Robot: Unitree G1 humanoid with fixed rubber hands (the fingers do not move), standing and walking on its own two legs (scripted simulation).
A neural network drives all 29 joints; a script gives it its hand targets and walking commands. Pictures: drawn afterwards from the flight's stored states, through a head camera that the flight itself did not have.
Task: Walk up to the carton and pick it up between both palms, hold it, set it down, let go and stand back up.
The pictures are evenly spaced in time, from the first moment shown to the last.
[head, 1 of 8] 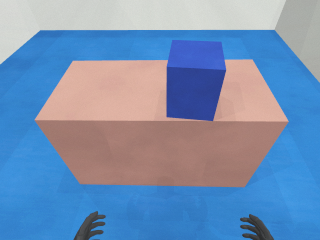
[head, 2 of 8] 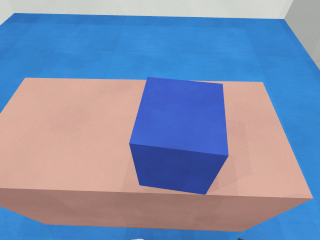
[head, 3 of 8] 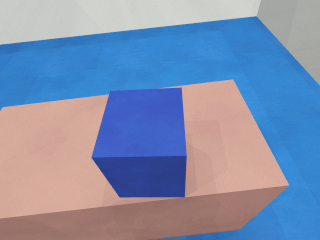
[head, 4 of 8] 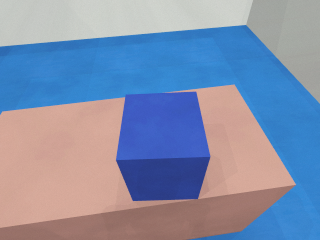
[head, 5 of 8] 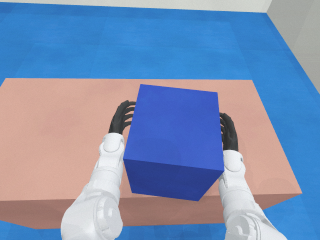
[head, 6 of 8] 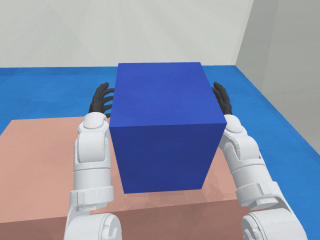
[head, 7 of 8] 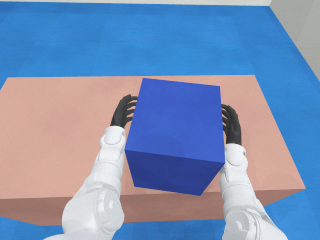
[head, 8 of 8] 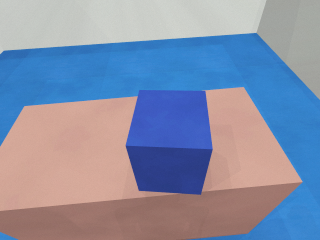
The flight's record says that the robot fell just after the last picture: no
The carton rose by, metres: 0.18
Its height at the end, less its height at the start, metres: +0.00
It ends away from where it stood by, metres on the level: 0.01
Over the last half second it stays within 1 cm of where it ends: yes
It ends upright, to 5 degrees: yes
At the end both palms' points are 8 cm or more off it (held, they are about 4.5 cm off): yes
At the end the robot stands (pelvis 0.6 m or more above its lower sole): yes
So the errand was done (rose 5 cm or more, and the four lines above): yes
